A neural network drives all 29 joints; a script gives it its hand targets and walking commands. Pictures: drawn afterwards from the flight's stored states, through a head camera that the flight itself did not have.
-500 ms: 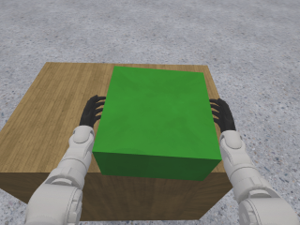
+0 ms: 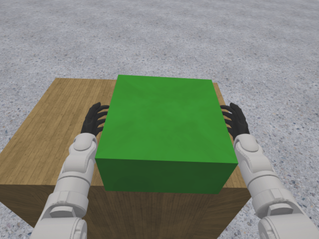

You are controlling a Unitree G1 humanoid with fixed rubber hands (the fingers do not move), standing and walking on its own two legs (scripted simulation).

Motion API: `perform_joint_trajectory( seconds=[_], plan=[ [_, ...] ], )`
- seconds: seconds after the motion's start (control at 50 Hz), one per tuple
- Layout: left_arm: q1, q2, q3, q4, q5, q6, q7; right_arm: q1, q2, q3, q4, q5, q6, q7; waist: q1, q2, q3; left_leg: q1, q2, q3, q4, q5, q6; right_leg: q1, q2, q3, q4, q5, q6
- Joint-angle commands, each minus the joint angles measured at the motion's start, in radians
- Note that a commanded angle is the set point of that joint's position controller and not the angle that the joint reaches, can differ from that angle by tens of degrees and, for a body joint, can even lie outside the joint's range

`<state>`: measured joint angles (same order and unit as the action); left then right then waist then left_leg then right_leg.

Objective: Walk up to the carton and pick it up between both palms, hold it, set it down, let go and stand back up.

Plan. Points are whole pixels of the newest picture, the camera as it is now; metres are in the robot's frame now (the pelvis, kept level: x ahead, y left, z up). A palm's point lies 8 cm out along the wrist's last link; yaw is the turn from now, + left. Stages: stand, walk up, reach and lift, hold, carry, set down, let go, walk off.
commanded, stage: reach and lift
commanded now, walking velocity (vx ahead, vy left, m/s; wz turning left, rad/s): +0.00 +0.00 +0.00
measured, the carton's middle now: (164, 129) +0.42 +0.01 +0.07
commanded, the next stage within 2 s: hold in 1.00 s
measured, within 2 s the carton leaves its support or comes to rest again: neither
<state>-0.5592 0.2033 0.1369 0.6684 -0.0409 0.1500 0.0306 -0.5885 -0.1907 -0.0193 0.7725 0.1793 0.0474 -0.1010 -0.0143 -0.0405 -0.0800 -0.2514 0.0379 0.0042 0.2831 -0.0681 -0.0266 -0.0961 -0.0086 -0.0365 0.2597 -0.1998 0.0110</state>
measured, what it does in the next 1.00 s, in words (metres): stands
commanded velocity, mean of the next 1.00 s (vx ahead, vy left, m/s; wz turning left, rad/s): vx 0.00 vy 0.00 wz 0.00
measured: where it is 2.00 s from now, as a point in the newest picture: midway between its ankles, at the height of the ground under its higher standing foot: outside the picture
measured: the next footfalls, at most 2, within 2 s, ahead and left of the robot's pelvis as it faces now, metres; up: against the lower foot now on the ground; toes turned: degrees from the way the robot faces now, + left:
none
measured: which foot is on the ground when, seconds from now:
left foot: down 0.00-1.00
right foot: down 0.00-1.00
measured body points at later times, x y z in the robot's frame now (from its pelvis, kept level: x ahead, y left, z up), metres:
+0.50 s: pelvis +0.00 +0.00 +0.00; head -0.03 +0.02 +0.45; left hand +0.36 +0.21 +0.13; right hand +0.37 -0.19 +0.14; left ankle +0.05 +0.13 -0.75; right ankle -0.04 -0.12 -0.75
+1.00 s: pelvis +0.01 -0.01 +0.00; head -0.02 +0.01 +0.45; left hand +0.36 +0.20 +0.15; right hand +0.37 -0.20 +0.15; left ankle +0.05 +0.13 -0.75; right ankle -0.04 -0.12 -0.75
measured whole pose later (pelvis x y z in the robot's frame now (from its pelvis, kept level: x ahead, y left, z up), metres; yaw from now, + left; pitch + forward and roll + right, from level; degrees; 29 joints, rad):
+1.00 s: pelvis +0.01 -0.01 +0.00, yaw -1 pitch -3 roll +0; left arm -0.37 0.10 0.27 0.04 0.11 0.60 -0.06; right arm -0.48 -0.20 -0.01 0.36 0.26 0.37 -0.11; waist -0.04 -0.04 -0.04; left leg -0.12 0.04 0.02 0.26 -0.09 -0.03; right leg 0.03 -0.01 -0.02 0.24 -0.21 0.00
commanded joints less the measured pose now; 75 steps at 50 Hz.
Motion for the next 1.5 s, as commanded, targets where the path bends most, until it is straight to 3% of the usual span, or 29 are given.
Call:
perform_joint_trajectory(
  seconds=[0.0, 0.08, 0.18, 0.28, 0.32, 0.4, 0.52, 0.56, 0.74, 0.84, 1.02, 1.14, 1.3, 1.4, 1.48],
  plan=[
    [-0.727, -0.654, -0.367, -0.419, -0.022, -0.014, -0.180, -0.721, 0.618, 0.344, -0.460, 0.022, -0.042, 0.128, -0.001, 0.061, -0.496, 0.435, -0.071, -0.003, 0.073, 0.286, -0.012, -0.070, 0.045, 0.006, -0.033, 0.277, 0.030],
    [-0.616, -0.620, -0.295, -0.382, 0.032, 0.068, -0.203, -0.674, 0.589, 0.323, -0.456, 0.023, 0.009, 0.119, 0.004, 0.020, -0.379, 0.393, -0.079, 0.007, 0.047, 0.229, 0.010, -0.039, 0.042, 0.013, -0.048, 0.257, 0.036],
    [-0.527, -0.656, -0.334, -0.559, 0.027, 0.147, -0.204, -0.649, 0.585, 0.374, -0.605, 0.077, 0.045, 0.118, 0.020, 0.027, -0.420, 0.450, -0.074, 0.001, 0.049, 0.318, 0.008, -0.022, 0.066, -0.001, -0.041, 0.306, 0.027],
    [-0.518, -0.636, -0.360, -0.642, 0.020, 0.213, -0.201, -0.630, 0.552, 0.356, -0.662, 0.076, 0.093, 0.119, -0.005, 0.033, -0.377, 0.436, -0.074, -0.001, 0.037, 0.253, 0.014, -0.046, 0.075, -0.003, -0.053, 0.237, 0.020],
    [-0.515, -0.620, -0.347, -0.641, 0.033, 0.238, -0.207, -0.614, 0.542, 0.342, -0.630, 0.069, 0.114, 0.123, -0.014, 0.034, -0.330, 0.422, -0.072, 0.001, 0.023, 0.199, 0.020, -0.063, 0.074, -0.003, -0.060, 0.181, 0.019],
    [-0.537, -0.644, -0.397, -0.744, 0.009, 0.270, -0.204, -0.605, 0.543, 0.340, -0.673, 0.083, 0.131, 0.131, -0.038, 0.076, -0.370, 0.454, -0.069, -0.001, 0.031, 0.217, 0.007, -0.066, 0.077, -0.009, -0.053, 0.199, 0.014],
    [-0.542, -0.624, -0.391, -0.705, 0.011, 0.299, -0.217, -0.617, 0.537, 0.311, -0.660, 0.063, 0.155, 0.133, -0.058, 0.079, -0.347, 0.417, -0.073, 0.000, 0.021, 0.127, 0.018, -0.069, 0.065, -0.003, -0.055, 0.164, 0.020],
    [-0.541, -0.617, -0.381, -0.715, 0.011, 0.301, -0.216, -0.627, 0.549, 0.330, -0.676, 0.074, 0.155, 0.135, -0.040, 0.066, -0.369, 0.414, -0.075, 0.007, 0.022, 0.128, 0.025, -0.060, 0.065, 0.002, -0.050, 0.173, 0.023],
    [-0.457, -0.592, -0.323, -0.738, 0.045, 0.344, -0.223, -0.630, 0.554, 0.391, -0.752, 0.128, 0.192, 0.122, 0.012, 0.024, -0.370, 0.406, -0.085, 0.020, 0.030, 0.235, 0.035, 0.019, 0.075, 0.015, -0.030, 0.350, 0.038],
    [-0.442, -0.581, -0.356, -0.840, 0.029, 0.367, -0.224, -0.581, 0.530, 0.412, -0.814, 0.158, 0.219, 0.108, -0.007, 0.020, -0.386, 0.439, -0.083, 0.015, 0.045, 0.324, 0.022, 0.041, 0.083, 0.016, -0.014, 0.466, 0.043],
    [-0.496, -0.560, -0.373, -0.875, 0.020, 0.413, -0.236, -0.610, 0.486, 0.357, -0.806, 0.140, 0.252, 0.109, -0.059, 0.068, -0.360, 0.470, -0.076, 0.016, 0.034, 0.277, 0.008, -0.003, 0.076, 0.006, -0.039, 0.364, 0.031],
    [-0.531, -0.551, -0.361, -0.841, 0.014, 0.416, -0.227, -0.645, 0.497, 0.352, -0.775, 0.132, 0.259, 0.121, -0.039, 0.080, -0.382, 0.466, -0.075, 0.020, 0.019, 0.211, 0.009, -0.031, 0.075, 0.002, -0.049, 0.278, 0.024],
    [-0.505, -0.544, -0.296, -0.751, 0.043, 0.436, -0.234, -0.695, 0.507, 0.352, -0.726, 0.142, 0.270, 0.123, -0.005, 0.028, -0.327, 0.429, -0.079, 0.034, 0.001, 0.177, 0.029, -0.028, 0.071, 0.005, -0.061, 0.248, 0.032],
    [-0.520, -0.549, -0.305, -0.787, 0.034, 0.437, -0.240, -0.694, 0.525, 0.368, -0.745, 0.160, 0.276, 0.113, -0.020, 0.016, -0.333, 0.439, -0.082, 0.034, 0.008, 0.204, 0.029, -0.014, 0.068, 0.010, -0.057, 0.298, 0.037],
    [-0.548, -0.558, -0.334, -0.824, 0.023, 0.440, -0.239, -0.685, 0.521, 0.355, -0.755, 0.164, 0.286, 0.106, -0.039, 0.042, -0.339, 0.442, -0.079, 0.028, 0.011, 0.204, 0.020, -0.024, 0.070, 0.010, -0.055, 0.295, 0.032]
  ],
)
